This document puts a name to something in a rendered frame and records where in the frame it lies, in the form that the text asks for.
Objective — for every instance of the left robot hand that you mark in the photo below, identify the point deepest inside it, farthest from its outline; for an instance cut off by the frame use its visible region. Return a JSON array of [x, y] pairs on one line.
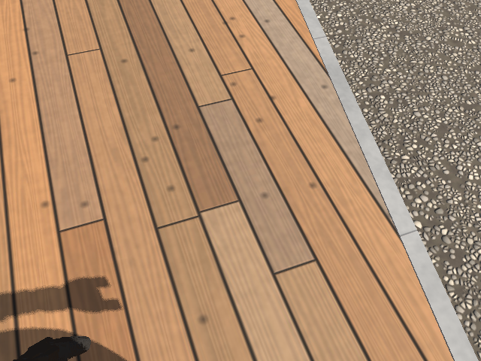
[[59, 349]]

